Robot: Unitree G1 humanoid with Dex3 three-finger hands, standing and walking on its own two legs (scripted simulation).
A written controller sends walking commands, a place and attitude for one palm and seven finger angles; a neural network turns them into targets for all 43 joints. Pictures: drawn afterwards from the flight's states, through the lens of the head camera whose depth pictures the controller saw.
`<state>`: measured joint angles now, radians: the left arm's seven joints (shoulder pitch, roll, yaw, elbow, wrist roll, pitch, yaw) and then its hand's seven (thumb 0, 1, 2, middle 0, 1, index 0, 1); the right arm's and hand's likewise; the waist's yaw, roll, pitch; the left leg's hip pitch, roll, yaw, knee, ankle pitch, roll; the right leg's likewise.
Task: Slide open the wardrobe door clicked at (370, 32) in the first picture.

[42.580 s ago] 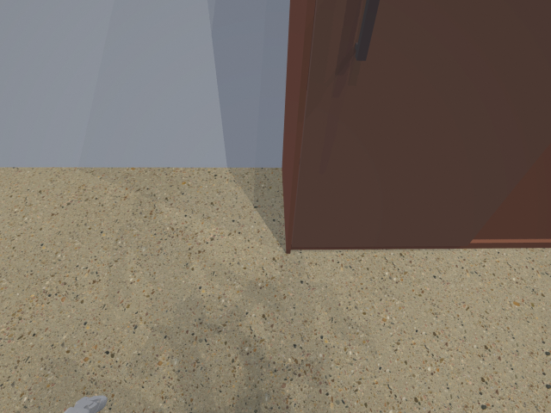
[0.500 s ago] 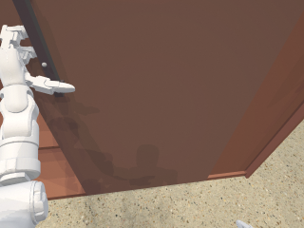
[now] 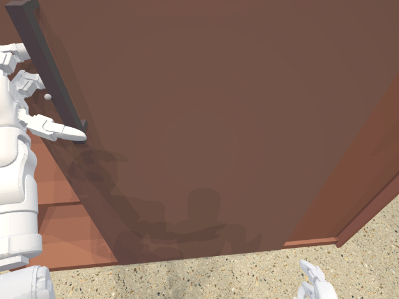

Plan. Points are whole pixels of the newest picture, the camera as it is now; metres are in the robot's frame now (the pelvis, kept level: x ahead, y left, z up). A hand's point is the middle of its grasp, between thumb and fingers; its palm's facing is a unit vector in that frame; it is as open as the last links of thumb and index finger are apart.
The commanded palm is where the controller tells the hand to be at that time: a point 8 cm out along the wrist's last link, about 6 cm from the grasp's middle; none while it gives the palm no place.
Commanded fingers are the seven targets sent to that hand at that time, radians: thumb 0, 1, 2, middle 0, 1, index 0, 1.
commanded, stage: slip the hand off the handle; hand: left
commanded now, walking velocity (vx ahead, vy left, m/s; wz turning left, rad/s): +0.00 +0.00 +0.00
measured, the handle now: (59, 80) +0.39 +0.29 +0.26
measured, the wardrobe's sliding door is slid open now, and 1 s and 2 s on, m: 0.43 0.43 0.43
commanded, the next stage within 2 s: draw the hand back to the body in 0.96 s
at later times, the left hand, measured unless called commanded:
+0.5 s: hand (1, 122) +0.30 +0.34 +0.24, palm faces +0.47 -0.87 -0.13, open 14.7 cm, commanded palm +0.24 +0.37 +0.23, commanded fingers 0.00 -0.55 0.20 -0.25 -1.15 -0.25 -1.15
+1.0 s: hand out of the picture +0.22 +0.33 +0.23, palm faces +0.50 -0.86 -0.13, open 14.7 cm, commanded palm +0.17 +0.36 +0.23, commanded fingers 0.00 -0.55 0.20 -0.25 -1.15 -0.25 -1.15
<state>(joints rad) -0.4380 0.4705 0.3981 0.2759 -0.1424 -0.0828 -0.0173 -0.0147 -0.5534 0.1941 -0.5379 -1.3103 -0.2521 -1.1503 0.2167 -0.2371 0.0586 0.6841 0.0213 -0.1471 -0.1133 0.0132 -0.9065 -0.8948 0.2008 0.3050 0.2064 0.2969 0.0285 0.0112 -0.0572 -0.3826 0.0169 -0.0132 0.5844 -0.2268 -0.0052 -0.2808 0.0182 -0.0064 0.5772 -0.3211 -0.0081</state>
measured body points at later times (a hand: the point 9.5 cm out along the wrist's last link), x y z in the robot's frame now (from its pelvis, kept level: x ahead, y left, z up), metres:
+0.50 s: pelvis +0.02 -0.01 +0.00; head +0.02 -0.01 +0.45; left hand +0.27 +0.38 +0.24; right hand +0.18 -0.26 -0.09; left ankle +0.05 +0.12 -0.73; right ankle -0.01 -0.12 -0.73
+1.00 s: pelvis +0.01 +0.00 +0.00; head -0.02 +0.00 +0.45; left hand +0.18 +0.38 +0.24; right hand +0.22 -0.20 -0.06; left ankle +0.05 +0.12 -0.73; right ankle -0.01 -0.12 -0.73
